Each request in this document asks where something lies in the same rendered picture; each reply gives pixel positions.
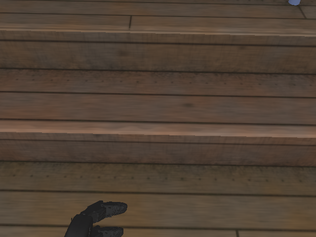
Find left robot hand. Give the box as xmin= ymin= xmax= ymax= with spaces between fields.
xmin=64 ymin=200 xmax=127 ymax=237

